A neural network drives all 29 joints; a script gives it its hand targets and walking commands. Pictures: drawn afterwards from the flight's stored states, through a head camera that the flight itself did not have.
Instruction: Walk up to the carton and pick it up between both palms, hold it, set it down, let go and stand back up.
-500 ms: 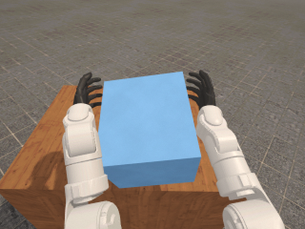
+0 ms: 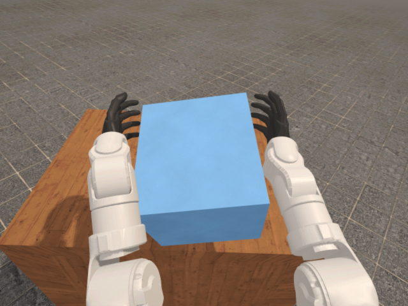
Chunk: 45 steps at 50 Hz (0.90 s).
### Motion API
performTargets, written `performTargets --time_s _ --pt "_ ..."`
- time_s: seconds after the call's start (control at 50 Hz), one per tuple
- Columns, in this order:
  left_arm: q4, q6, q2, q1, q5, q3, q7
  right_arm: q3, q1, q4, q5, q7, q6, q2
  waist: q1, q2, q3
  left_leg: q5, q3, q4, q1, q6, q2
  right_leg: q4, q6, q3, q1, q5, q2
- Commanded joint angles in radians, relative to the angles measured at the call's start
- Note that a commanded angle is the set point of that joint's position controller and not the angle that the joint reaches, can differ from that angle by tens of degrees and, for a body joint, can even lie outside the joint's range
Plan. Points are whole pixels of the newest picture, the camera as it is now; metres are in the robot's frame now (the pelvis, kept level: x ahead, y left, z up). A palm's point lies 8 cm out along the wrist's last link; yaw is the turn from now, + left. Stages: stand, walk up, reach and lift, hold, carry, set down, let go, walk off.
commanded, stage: hold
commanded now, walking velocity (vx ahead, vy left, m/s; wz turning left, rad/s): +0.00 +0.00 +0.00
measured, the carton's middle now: (202, 172) +0.36 +0.00 +0.12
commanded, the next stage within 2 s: none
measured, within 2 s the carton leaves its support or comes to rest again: neither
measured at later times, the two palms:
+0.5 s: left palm (117, 137) +0.37 +0.15 +0.20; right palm (279, 138) +0.36 -0.14 +0.20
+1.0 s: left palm (114, 136) +0.37 +0.16 +0.20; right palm (275, 135) +0.37 -0.13 +0.20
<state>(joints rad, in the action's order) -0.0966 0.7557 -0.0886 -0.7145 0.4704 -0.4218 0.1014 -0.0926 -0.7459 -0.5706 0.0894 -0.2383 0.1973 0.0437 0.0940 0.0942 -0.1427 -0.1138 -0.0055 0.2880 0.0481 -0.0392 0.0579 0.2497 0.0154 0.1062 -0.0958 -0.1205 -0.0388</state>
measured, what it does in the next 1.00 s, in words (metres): stands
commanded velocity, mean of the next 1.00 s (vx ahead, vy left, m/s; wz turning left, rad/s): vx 0.00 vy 0.00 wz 0.00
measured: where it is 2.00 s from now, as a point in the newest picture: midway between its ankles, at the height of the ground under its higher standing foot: outside the picture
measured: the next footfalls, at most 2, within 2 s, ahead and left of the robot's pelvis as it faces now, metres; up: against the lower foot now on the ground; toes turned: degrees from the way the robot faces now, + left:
none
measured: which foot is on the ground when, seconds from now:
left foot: down 0.00-1.00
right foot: down 0.00-1.00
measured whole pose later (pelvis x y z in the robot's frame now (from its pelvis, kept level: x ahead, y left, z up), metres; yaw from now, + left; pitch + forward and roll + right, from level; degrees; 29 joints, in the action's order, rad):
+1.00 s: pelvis +0.00 +0.00 +0.00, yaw +0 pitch -13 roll -1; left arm -0.10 0.76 -0.09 -0.72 0.47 -0.43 0.11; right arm -0.09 -0.75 -0.57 0.08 -0.24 0.20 0.05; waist 0.10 0.09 -0.15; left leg -0.11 -0.01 0.28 0.05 -0.04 0.06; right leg 0.25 0.01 0.11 -0.10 -0.12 -0.04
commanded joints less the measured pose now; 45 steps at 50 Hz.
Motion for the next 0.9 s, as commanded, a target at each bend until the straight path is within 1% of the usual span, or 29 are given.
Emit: performTargets --time_s 0.0,0.1,0.18,0.3,0.38,0.54,0.6,0.68,0.74,0.84,0.88 --pt "0.068 -0.060 -0.389 -0.553 -0.159 0.440 0.151 0.317 -0.652 0.252 0.056 0.150 -0.071 0.363 0.023 -0.110 0.436 0.182 -0.099 -0.017 0.071 0.019 -0.095 -0.021 -0.005 0.046 -0.105 0.043 0.097" --pt "0.105 -0.054 -0.390 -0.523 -0.160 0.460 0.149 0.336 -0.621 0.271 0.075 0.141 -0.064 0.357 0.030 -0.125 0.423 0.246 -0.095 0.000 0.092 0.008 -0.096 -0.016 -0.003 0.049 -0.114 0.092 0.102" --pt "0.137 -0.046 -0.388 -0.492 -0.164 0.472 0.152 0.357 -0.597 0.306 0.090 0.130 -0.054 0.354 0.034 -0.122 0.413 0.288 -0.092 0.008 0.106 0.003 -0.098 -0.012 0.003 0.048 -0.125 0.138 0.102" --pt "0.173 -0.036 -0.378 -0.477 -0.167 0.478 0.154 0.389 -0.570 0.341 0.105 0.120 -0.036 0.357 0.032 -0.112 0.401 0.306 -0.091 0.011 0.110 0.002 -0.100 -0.006 0.010 0.044 -0.135 0.179 0.101" --pt "0.176 -0.029 -0.377 -0.479 -0.170 0.483 0.155 0.402 -0.573 0.366 0.109 0.116 -0.028 0.358 0.032 -0.103 0.399 0.288 -0.092 0.009 0.104 0.003 -0.100 -0.004 0.013 0.042 -0.133 0.179 0.100" --pt "0.147 -0.029 -0.373 -0.518 -0.162 0.461 0.156 0.400 -0.616 0.362 0.099 0.125 -0.030 0.370 0.007 -0.086 0.403 0.209 -0.102 -0.009 0.076 0.019 -0.098 -0.008 0.010 0.038 -0.114 0.111 0.093" --pt "0.132 -0.032 -0.374 -0.532 -0.164 0.458 0.154 0.390 -0.632 0.349 0.092 0.130 -0.035 0.374 0.005 -0.086 0.412 0.183 -0.103 -0.013 0.068 0.023 -0.097 -0.010 0.007 0.037 -0.107 0.084 0.092" --pt "0.086 -0.033 -0.365 -0.549 -0.149 0.428 0.157 0.354 -0.635 0.302 0.064 0.137 -0.037 0.374 0.004 -0.083 0.390 0.107 -0.109 -0.032 0.041 0.036 -0.096 -0.021 0.004 0.037 -0.091 0.019 0.086" --pt "0.059 -0.037 -0.367 -0.561 -0.146 0.418 0.160 0.325 -0.640 0.271 0.049 0.144 -0.043 0.371 0.011 -0.086 0.384 0.071 -0.113 -0.041 0.028 0.038 -0.096 -0.025 0.002 0.039 -0.081 -0.014 0.084" --pt "0.040 -0.046 -0.376 -0.574 -0.148 0.414 0.163 0.301 -0.660 0.249 0.039 0.150 -0.058 0.368 0.017 -0.100 0.400 0.083 -0.113 -0.041 0.032 0.036 -0.096 -0.027 -0.003 0.042 -0.084 -0.015 0.085" --pt "0.032 -0.049 -0.379 -0.573 -0.150 0.414 0.162 0.299 -0.667 0.248 0.037 0.151 -0.064 0.368 0.019 -0.095 0.408 0.092 -0.110 -0.038 0.037 0.036 -0.096 -0.027 -0.003 0.042 -0.087 -0.009 0.087"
